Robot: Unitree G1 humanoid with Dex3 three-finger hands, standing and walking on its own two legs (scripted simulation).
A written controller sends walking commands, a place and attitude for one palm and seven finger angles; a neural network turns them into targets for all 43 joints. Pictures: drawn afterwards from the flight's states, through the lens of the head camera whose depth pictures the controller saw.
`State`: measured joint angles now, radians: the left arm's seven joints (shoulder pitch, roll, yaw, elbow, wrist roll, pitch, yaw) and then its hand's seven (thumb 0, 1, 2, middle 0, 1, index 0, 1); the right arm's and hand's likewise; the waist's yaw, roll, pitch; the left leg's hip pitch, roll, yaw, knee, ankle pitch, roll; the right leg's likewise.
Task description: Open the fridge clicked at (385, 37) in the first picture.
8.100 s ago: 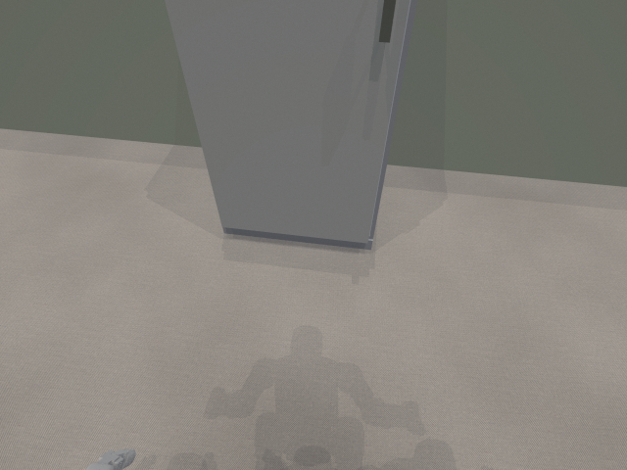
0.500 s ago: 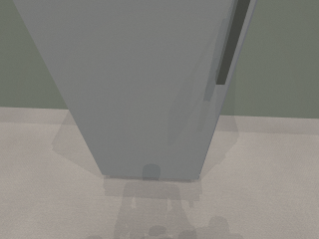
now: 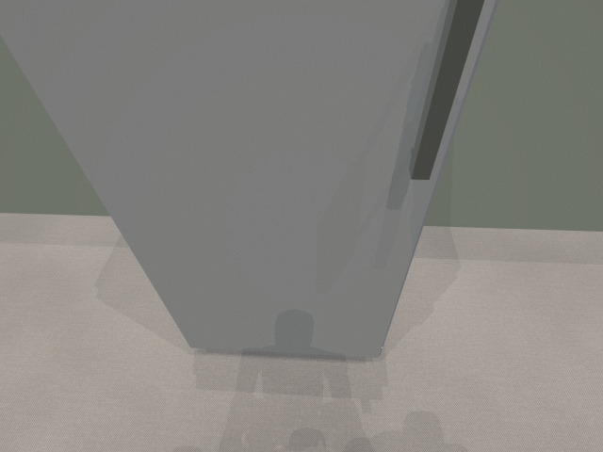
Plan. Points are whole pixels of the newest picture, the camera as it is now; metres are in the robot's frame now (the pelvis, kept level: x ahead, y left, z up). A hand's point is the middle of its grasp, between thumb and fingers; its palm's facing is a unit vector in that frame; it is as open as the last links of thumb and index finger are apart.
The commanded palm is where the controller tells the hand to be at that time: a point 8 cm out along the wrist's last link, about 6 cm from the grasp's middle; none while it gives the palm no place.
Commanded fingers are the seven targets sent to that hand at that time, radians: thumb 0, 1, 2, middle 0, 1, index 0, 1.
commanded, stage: come to a stop and stand still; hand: right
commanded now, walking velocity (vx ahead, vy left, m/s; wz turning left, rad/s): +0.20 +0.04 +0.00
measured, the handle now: (436, 88) +0.49 -0.15 +0.25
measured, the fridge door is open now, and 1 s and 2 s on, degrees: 0 0 0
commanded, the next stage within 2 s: look again from close up in 1.56 s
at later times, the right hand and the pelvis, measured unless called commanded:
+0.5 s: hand out of the picture +0.08 -0.17 -0.17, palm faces +0.09 +0.96 -0.25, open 7.3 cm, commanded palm none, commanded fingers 0.00 -0.90 -0.90 0.20 0.30 0.20 0.30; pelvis +0.06 +0.02 +0.00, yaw -1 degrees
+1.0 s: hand out of the picture +0.03 -0.14 -0.17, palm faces +0.08 +0.98 -0.17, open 7.3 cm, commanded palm none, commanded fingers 0.00 -0.90 -0.90 0.20 0.30 0.20 0.30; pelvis +0.03 +0.03 +0.02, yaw -2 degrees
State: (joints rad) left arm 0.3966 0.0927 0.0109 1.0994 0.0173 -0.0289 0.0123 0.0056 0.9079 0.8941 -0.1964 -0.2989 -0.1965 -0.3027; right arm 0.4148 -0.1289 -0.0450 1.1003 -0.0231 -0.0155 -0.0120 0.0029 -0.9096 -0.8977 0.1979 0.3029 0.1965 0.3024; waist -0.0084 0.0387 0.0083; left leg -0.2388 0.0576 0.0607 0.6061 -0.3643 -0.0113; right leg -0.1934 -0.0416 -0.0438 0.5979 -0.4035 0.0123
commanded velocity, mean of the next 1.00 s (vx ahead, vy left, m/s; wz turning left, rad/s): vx -0.07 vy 0.00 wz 0.00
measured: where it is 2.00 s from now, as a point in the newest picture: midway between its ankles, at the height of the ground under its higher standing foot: outside the picture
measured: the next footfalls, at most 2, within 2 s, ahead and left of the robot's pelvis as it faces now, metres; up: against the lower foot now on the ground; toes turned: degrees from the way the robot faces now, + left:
right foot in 0.24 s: +0.06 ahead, -0.09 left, +0.00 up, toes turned -6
left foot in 0.48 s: +0.11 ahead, +0.13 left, +0.00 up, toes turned +1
